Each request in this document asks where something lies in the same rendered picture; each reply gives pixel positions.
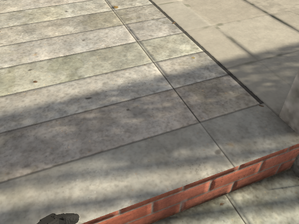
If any left robot hand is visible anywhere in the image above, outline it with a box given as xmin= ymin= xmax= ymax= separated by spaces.
xmin=36 ymin=213 xmax=79 ymax=224

